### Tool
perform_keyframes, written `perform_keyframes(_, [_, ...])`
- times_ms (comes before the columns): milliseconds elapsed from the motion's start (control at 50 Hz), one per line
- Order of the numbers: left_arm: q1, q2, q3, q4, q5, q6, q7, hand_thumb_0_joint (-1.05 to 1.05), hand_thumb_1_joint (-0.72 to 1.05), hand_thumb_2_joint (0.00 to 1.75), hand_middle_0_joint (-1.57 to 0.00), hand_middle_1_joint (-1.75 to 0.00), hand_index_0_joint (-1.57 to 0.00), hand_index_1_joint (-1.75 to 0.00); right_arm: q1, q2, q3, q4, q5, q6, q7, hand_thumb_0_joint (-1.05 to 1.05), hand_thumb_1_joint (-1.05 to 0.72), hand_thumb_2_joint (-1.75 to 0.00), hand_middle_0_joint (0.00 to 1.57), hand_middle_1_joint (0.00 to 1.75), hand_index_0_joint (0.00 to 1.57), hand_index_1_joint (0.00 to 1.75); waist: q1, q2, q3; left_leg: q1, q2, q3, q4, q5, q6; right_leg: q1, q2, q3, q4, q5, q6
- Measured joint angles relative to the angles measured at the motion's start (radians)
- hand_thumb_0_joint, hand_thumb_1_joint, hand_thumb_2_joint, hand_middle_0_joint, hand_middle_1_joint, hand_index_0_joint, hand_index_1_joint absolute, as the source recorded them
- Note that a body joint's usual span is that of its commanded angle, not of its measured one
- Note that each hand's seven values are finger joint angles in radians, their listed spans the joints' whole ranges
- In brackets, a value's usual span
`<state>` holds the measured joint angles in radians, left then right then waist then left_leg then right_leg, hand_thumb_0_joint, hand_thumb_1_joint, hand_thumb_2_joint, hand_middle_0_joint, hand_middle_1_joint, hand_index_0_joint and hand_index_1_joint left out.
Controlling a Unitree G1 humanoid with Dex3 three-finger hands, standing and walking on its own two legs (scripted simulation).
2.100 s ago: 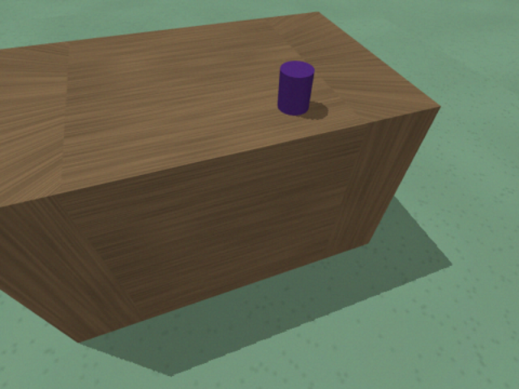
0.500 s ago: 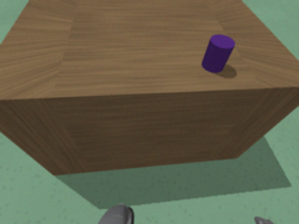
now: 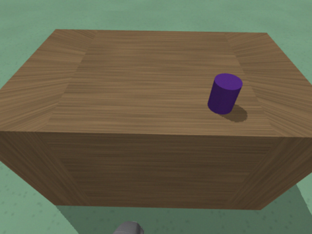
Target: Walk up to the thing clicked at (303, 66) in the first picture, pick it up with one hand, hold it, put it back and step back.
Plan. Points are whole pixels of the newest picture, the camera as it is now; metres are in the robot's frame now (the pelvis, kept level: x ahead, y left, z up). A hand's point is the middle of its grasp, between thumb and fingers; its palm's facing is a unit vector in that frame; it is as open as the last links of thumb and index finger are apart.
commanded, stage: walk up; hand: right
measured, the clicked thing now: (223, 94) +0.56 -0.18 +0.05
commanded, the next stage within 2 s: stand in 1.54 s
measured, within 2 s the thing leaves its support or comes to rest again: neither
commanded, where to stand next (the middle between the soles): +0.10 +0.00 m, yaw +4 degrees
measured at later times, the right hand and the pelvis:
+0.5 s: hand (256, 225) +0.20 -0.27 -0.15, palm faces -0.11 +0.93 -0.35, open 7.4 cm; pelvis +0.06 -0.03 -0.01, yaw +6 degrees
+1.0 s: hand out of the picture +0.18 -0.26 -0.13, palm faces -0.14 +0.93 -0.34, open 7.4 cm; pelvis +0.06 -0.02 +0.02, yaw +7 degrees
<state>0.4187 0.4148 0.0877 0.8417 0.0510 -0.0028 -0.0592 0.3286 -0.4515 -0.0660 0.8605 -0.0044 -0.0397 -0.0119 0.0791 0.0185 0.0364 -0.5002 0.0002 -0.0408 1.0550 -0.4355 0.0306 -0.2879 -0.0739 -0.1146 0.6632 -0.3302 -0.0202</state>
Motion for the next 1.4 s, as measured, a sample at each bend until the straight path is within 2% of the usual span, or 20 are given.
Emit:
perform_keyframes(120, [-0.005,-0.018,-0.036,-0.006,-0.014,-0.025,0.015,0.01,0.9,0.89,-0.21,-0.3,-0.21,-0.3,-0.026,0.033,0.017,-0.009,-0.006,0.0,0.023,0.01,-0.9,-0.9,0.2,0.3,0.2,0.29,-0.005,-0.02,0.051,0.045,0.006,0.055,-0.245,0.068,-0.001,0.056,-0.003,-0.035,-0.054,-0.011,0.003])
perform_keyframes(180, [-0.028,-0.017,-0.05,-0.009,-0.03,-0.017,0.025,0.01,0.9,0.89,-0.21,-0.3,-0.21,-0.3,-0.048,0.048,0.025,-0.013,-0.007,-0.005,0.021,0.01,-0.9,-0.9,0.2,0.3,0.2,0.29,-0.017,-0.027,0.071,0.119,-0.005,0.07,-0.415,0.209,0.02,0.049,-0.011,-0.053,0.014,-0.068,0.01])
perform_keyframes(200, [-0.042,-0.016,-0.054,-0.007,-0.036,-0.013,0.03,0.01,0.9,0.89,-0.21,-0.3,-0.21,-0.3,-0.059,0.055,0.025,-0.012,-0.01,-0.01,0.017,0.01,-0.9,-0.9,0.2,0.3,0.2,0.29,-0.024,-0.038,0.079,0.129,-0.017,0.071,-0.427,0.224,0.015,0.037,-0.024,-0.054,0.059,-0.092,0.011])
perform_keyframes(220, [-0.064,-0.018,-0.055,-0.002,-0.043,-0.006,0.035,0.01,0.9,0.89,-0.21,-0.3,-0.21,-0.3,-0.073,0.063,0.027,-0.012,-0.014,-0.012,0.013,0.01,-0.9,-0.9,0.2,0.3,0.2,0.29,-0.027,-0.048,0.09,0.124,-0.025,0.072,-0.407,0.208,0.009,0.016,-0.031,-0.033,0.112,-0.097,0.007])
perform_keyframes(260, [-0.106,-0.03,-0.061,0.005,-0.054,0.009,0.044,0.01,0.9,0.89,-0.21,-0.3,-0.21,-0.3,-0.094,0.071,0.036,-0.017,-0.006,-0.013,0.011,0.01,-0.9,-0.9,0.2,0.3,0.2,0.29,-0.04,-0.043,0.098,0.116,-0.024,0.058,-0.371,0.179,0.008,-0.021,-0.006,0.025,0.206,-0.198,0.005])
perform_keyframes(300, [-0.141,-0.034,-0.066,0.011,-0.057,0.015,0.05,0.01,0.9,0.89,-0.21,-0.3,-0.21,-0.3,-0.114,0.082,0.048,-0.016,-0.002,-0.007,0.008,0.01,-0.9,-0.9,0.2,0.3,0.21,0.3,-0.049,-0.042,0.09,0.115,-0.02,0.047,-0.366,0.171,0.004,-0.042,0.007,0.063,0.23,-0.248,-0.001])
perform_keyframes(340, [-0.169,-0.038,-0.069,0.018,-0.06,0.003,0.053,0.01,0.9,0.89,-0.21,-0.3,-0.21,-0.3,-0.137,0.085,0.057,-0.012,0.0,0.001,0.007,0.01,-0.9,-0.9,0.2,0.3,0.21,0.3,-0.056,-0.035,0.079,0.108,-0.011,0.037,-0.354,0.164,-0.01,-0.029,0.008,0.076,0.135,-0.176,-0.005])
perform_keyframes(360, [-0.181,-0.039,-0.07,0.023,-0.059,-0.008,0.056,0.01,0.9,0.89,-0.21,-0.3,-0.21,-0.3,-0.15,0.084,0.06,-0.007,0.003,0.007,0.008,0.01,-0.9,-0.9,0.2,0.3,0.21,0.3,-0.056,-0.029,0.075,0.103,-0.005,0.034,-0.338,0.155,-0.018,-0.013,0.01,0.077,0.069,-0.083,0.005])
perform_keyframes(380, [-0.194,-0.044,-0.07,0.033,-0.053,-0.018,0.059,0.01,0.9,0.89,-0.21,-0.3,-0.21,-0.3,-0.165,0.081,0.06,0.0,0.006,0.015,0.009,0.01,-0.9,-0.9,0.2,0.3,0.21,0.3,-0.058,-0.012,0.074,0.1,0.008,0.022,-0.321,0.145,-0.026,-0.003,0.021,0.068,0.053,-0.042,0.023])
perform_keyframes(400, [-0.203,-0.048,-0.072,0.041,-0.046,-0.024,0.06,0.01,0.9,0.89,-0.21,-0.3,-0.21,-0.3,-0.176,0.081,0.058,0.009,0.009,0.025,0.009,0.01,-0.9,-0.9,0.2,0.3,0.21,0.3,-0.062,0.001,0.067,0.097,0.013,0.01,-0.312,0.143,-0.024,0.001,0.028,0.058,0.051,-0.042,0.031])
perform_keyframes(460, [-0.221,-0.042,-0.081,0.061,-0.035,-0.031,0.06,0.01,0.9,0.89,-0.21,-0.3,-0.21,-0.3,-0.197,0.079,0.051,0.032,0.007,0.043,0.016,0.01,-0.9,-0.9,0.2,0.3,0.21,0.3,-0.065,-0.005,0.047,0.109,0.0,0.019,-0.284,0.03,-0.008,0.002,0.013,0.06,0.061,-0.063,0.034])
perform_keyframes(480, [-0.228,-0.041,-0.083,0.068,-0.033,-0.032,0.061,0.01,0.9,0.89,-0.21,-0.3,-0.21,-0.3,-0.2,0.074,0.048,0.039,0.007,0.043,0.019,0.01,-0.9,-0.9,0.2,0.3,0.21,0.3,-0.069,-0.003,0.043,0.125,0.001,0.026,-0.303,0.053,-0.004,0.003,0.009,0.059,0.061,-0.066,0.036])
perform_keyframes(500, [-0.236,-0.039,-0.084,0.075,-0.032,-0.033,0.062,0.01,0.9,0.89,-0.21,-0.3,-0.21,-0.3,-0.201,0.067,0.044,0.047,0.007,0.039,0.021,0.01,-0.9,-0.9,0.2,0.3,0.21,0.3,-0.073,0.003,0.04,0.144,0.007,0.029,-0.34,0.126,-0.005,0.004,0.007,0.055,0.061,-0.068,0.04])
perform_keyframes(520, [-0.248,-0.036,-0.084,0.083,-0.033,-0.033,0.063,0.01,0.9,0.89,-0.21,-0.3,-0.21,-0.3,-0.206,0.064,0.038,0.059,0.005,0.035,0.022,0.01,-0.9,-0.9,0.2,0.3,0.21,0.3,-0.076,0.001,0.045,0.152,0.004,0.031,-0.354,0.146,-0.019,0.006,0.001,0.055,0.061,-0.069,0.044])
perform_keyframes(600, [-0.282,-0.027,-0.081,0.113,-0.038,-0.035,0.064,0.01,0.9,0.89,-0.21,-0.3,-0.21,-0.3,-0.215,0.056,0.039,0.11,0.004,0.03,0.028,0.01,-0.9,-0.9,0.2,0.3,0.2,0.29,-0.072,0.008,0.052,0.17,0.01,0.028,-0.382,0.136,-0.033,0.036,0.008,0.05,0.002,-0.038,0.05])
perform_keyframes(740, [-0.313,-0.013,-0.088,0.182,-0.04,-0.023,0.061,0.01,0.9,0.89,-0.21,-0.3,-0.21,-0.3,-0.224,0.07,0.055,0.192,0.0,0.044,0.034,0.01,-0.9,-0.9,0.2,0.3,0.2,0.29,-0.08,-0.009,0.047,0.22,0.003,0.029,-0.482,0.184,-0.026,0.093,0.005,0.046,-0.112,0.02,0.057])
perform_keyframes(980, [-0.331,-0.03,-0.092,0.279,-0.041,-0.012,0.052,0.01,0.9,0.89,-0.2,-0.3,-0.21,-0.3,-0.247,0.103,0.064,0.271,-0.002,0.045,0.036,0.01,-0.9,-0.9,0.2,0.3,0.2,0.29,-0.073,-0.024,0.026,0.294,-0.001,0.024,-0.628,0.256,-0.024,0.177,0.006,0.035,-0.277,0.102,0.064])
perform_keyframes(1400, [-0.322,-0.051,-0.077,0.322,-0.031,-0.015,0.056,0.01,0.9,0.89,-0.21,-0.3,-0.21,-0.3,-0.277,0.099,0.05,0.29,-0.002,0.047,0.03,0.01,-0.9,-0.9,0.2,0.3,0.2,0.29,-0.066,-0.012,0.008,0.331,-0.005,0.015,-0.692,0.274,-0.028,0.222,0.006,0.022,-0.349,0.12,0.065])
